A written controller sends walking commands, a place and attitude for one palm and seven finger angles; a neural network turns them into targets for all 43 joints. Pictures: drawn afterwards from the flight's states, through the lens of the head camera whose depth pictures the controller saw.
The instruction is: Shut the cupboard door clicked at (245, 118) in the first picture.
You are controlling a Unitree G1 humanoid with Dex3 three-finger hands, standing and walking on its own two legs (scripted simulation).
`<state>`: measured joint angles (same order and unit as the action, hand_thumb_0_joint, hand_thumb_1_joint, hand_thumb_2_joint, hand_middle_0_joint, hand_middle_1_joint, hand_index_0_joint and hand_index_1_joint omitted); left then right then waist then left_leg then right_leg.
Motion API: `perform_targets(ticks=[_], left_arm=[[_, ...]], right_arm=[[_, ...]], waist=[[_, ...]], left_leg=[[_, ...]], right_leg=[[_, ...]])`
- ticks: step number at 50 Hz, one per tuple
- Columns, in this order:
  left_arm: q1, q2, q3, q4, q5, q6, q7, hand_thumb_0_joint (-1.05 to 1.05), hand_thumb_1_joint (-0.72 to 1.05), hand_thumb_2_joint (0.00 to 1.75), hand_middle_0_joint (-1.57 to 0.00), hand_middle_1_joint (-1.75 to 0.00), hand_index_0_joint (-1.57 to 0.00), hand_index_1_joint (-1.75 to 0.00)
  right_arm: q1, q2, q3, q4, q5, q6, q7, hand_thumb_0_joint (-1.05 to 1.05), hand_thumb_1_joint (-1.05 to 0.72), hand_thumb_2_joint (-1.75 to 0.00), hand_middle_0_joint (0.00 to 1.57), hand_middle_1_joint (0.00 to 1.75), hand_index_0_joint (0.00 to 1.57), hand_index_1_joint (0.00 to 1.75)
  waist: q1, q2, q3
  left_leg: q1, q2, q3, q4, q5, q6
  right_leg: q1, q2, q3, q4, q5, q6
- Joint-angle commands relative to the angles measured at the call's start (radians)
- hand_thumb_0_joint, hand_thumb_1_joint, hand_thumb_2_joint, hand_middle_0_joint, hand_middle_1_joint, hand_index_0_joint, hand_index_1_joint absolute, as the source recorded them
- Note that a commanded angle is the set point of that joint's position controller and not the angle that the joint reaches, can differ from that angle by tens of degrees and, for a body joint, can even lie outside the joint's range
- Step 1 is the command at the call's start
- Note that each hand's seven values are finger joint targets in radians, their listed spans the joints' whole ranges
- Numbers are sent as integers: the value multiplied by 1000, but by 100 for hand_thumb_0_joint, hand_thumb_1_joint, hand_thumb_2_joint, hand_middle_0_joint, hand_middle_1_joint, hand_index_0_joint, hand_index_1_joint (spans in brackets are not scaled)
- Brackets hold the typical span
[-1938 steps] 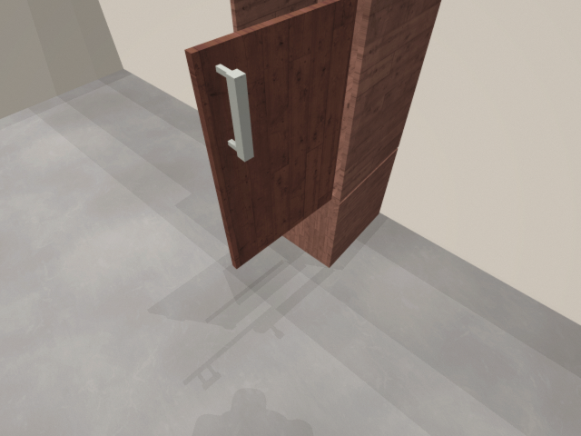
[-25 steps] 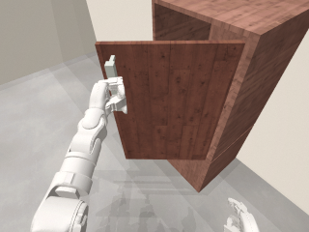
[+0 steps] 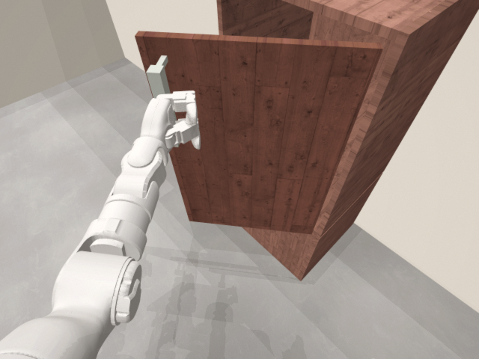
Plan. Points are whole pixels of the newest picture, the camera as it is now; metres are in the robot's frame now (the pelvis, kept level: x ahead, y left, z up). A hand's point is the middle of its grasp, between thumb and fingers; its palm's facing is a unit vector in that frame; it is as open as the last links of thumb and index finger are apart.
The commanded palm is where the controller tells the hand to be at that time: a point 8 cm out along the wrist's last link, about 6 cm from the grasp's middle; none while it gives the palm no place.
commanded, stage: push the door shut along its arc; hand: left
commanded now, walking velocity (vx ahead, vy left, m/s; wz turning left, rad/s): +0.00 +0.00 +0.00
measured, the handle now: (169, 103) +0.53 +0.12 +0.14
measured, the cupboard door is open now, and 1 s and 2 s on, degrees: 39 24 13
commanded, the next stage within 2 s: pull the fist back off the door in 1.18 s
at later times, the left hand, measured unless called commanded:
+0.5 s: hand (214, 104) +0.51 +0.04 +0.15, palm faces -0.28 -0.96 -0.02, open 3.1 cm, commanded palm +0.51 +0.10 +0.15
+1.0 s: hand (228, 88) +0.56 +0.01 +0.15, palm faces -0.37 -0.93 -0.02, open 3.1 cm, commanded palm +0.57 +0.06 +0.15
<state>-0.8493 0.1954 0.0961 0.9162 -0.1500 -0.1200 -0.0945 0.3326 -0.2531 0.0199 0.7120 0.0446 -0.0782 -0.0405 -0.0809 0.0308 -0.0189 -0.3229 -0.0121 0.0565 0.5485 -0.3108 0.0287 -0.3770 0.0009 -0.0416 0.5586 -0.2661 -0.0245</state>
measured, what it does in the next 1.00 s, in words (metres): stands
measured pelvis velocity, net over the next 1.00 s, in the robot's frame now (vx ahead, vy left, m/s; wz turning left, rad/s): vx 0.00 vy -0.01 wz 0.01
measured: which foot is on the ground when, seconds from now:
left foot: down 0.00-1.00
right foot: down 0.00-1.00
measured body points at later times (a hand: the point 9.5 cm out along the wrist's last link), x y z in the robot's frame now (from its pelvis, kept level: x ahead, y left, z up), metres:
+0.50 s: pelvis +0.00 -0.01 -0.01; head +0.08 -0.02 +0.43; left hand +0.52 +0.09 +0.15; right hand +0.00 -0.28 -0.13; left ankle -0.02 +0.10 -0.73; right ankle +0.01 -0.10 -0.73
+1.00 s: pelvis +0.00 -0.01 -0.02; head +0.13 -0.03 +0.41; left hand +0.57 +0.06 +0.16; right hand -0.05 -0.28 -0.13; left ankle -0.02 +0.10 -0.73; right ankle +0.01 -0.10 -0.73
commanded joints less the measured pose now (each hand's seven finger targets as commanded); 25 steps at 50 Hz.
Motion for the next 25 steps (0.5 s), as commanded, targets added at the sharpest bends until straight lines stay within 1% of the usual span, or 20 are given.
perform_targets(ticks=[1,2,3,4,5,6,7,8,9,11,12,14,15,16,17,19,21,23,24,25], left_arm=[[-586,164,59,-133,-9,-94,-23,0,90,90,-130,-150,-130,-150],[-586,195,73,-95,-4,-99,-27,0,90,90,-130,-150,-130,-150],[-620,205,81,-87,-4,-107,-34,0,90,90,-130,-150,-130,-150],[-619,237,110,-69,0,-114,-38,0,90,90,-130,-150,-130,-150],[-617,237,105,-58,3,-122,-47,0,90,90,-130,-150,-130,-150],[-646,223,87,-41,7,-126,-54,0,90,90,-130,-150,-130,-150],[-669,241,94,-39,9,-137,-58,0,90,90,-130,-150,-130,-150],[-677,239,91,-18,10,-142,-68,0,90,90,-130,-150,-130,-150],[-699,232,79,-15,10,-148,-79,0,90,90,-130,-150,-130,-150],[-730,217,63,-10,7,-156,-95,0,90,90,-130,-150,-130,-150],[-735,213,57,11,3,-155,-101,0,90,90,-130,-150,-130,-150],[-766,248,85,51,-4,-150,-114,0,90,90,-130,-150,-130,-150],[-792,259,87,64,-3,-147,-119,0,90,90,-130,-150,-130,-150],[-812,286,107,77,-3,-148,-121,0,90,90,-130,-150,-130,-150],[-826,296,109,71,-1,-152,-122,0,90,90,-130,-150,-130,-150],[-853,252,71,81,1,-155,-132,0,90,90,-130,-150,-130,-150],[-873,293,100,111,6,-158,-137,0,90,90,-130,-150,-130,-150],[-886,331,127,119,7,-161,-144,0,90,90,-130,-150,-130,-150],[-887,342,136,137,10,-160,-148,0,90,90,-130,-150,-130,-150],[-882,334,127,164,15,-156,-153,0,90,90,-130,-150,-130,-150]], right_arm=[[43,-140,-46,-92,-7,-47,-10,0,-90,-90,20,30,20,30],[57,-145,-48,-82,-10,-43,-11,0,-90,-90,20,30,20,30],[57,-146,-45,-87,-10,-45,-8,0,-90,-90,20,30,20,30],[64,-148,-48,-87,-12,-46,-8,0,-90,-90,20,30,20,30],[66,-149,-46,-92,-12,-45,-8,0,-90,-90,20,30,20,30],[70,-147,-44,-89,-11,-46,-7,0,-90,-90,20,30,20,30],[90,-152,-48,-83,-16,-47,-7,0,-90,-90,20,30,20,30],[86,-153,-47,-86,-16,-50,-6,0,-90,-90,20,30,20,30],[94,-155,-50,-83,-15,-51,-6,0,-90,-90,20,30,20,30],[102,-157,-52,-80,-17,-55,-4,0,-90,-90,20,30,20,30],[116,-160,-55,-75,-18,-55,-5,0,-90,-90,20,30,20,30],[129,-169,-54,-66,-19,-58,-5,0,-90,-90,20,30,20,30],[136,-174,-55,-63,-19,-58,-7,0,-90,-90,20,30,20,30],[144,-176,-56,-57,-21,-58,-8,0,-90,-90,20,30,20,30],[156,-180,-59,-55,-24,-57,-9,0,-90,-90,20,30,20,30],[154,-175,-56,-52,-23,-64,-6,0,-90,-90,20,30,20,30],[173,-183,-57,-42,-29,-66,-5,0,-90,-90,20,30,20,30],[186,-191,-60,-40,-32,-63,-6,0,-90,-90,20,30,20,30],[192,-192,-61,-37,-32,-62,-6,0,-90,-90,20,30,20,30],[197,-192,-59,-36,-33,-60,-5,0,-90,-90,20,30,20,30]], waist=[[-23,-85,-348],[-26,-94,-339],[-32,-89,-339],[-27,-93,-354],[-26,-72,-370],[-41,-52,-358],[-46,-64,-377],[-52,-60,-369],[-61,-60,-383],[-70,-18,-407],[-79,-23,-403],[-88,-47,-395],[-104,-76,-392],[-105,-76,-395],[-105,-55,-414],[-119,-31,-420],[-123,-30,-427],[-124,-37,-458],[-126,-40,-463],[-130,-48,-456]], left_leg=[[141,11,-64,-36,339,-4],[124,10,-60,-35,319,-1],[106,6,-60,-36,300,1],[98,5,-57,-30,303,2],[93,3,-57,-26,304,0],[92,2,-55,-21,294,-1],[95,3,-58,-17,301,0],[88,4,-61,-14,289,0],[88,3,-61,-7,292,0],[105,3,-63,6,308,-3],[112,5,-64,12,315,-2],[74,2,-69,16,278,1],[53,1,-68,17,257,4],[32,-1,-67,18,240,5],[39,-2,-65,22,252,6],[47,-3,-68,33,259,4],[29,-3,-73,40,252,4],[18,-5,-74,49,264,5],[8,-6,-71,54,269,7],[-13,-7,-72,57,259,6]], right_leg=[[92,15,12,-29,344,-3],[97,12,15,-33,334,-2],[97,12,19,-30,334,-1],[107,13,23,-24,346,-2],[108,12,25,-17,348,-4],[83,12,24,-17,340,-3],[90,10,24,-16,339,-1],[72,14,26,-14,334,-1],[69,14,26,-8,341,0],[47,15,28,-1,349,-1],[34,15,25,-3,342,0],[26,19,30,-4,326,2],[27,19,32,-5,323,6],[33,18,36,-6,317,8],[36,17,35,-1,322,7],[4,18,35,4,327,8],[0,20,37,9,320,8],[12,21,39,18,337,9],[17,21,42,22,352,9],[13,21,40,25,345,10]])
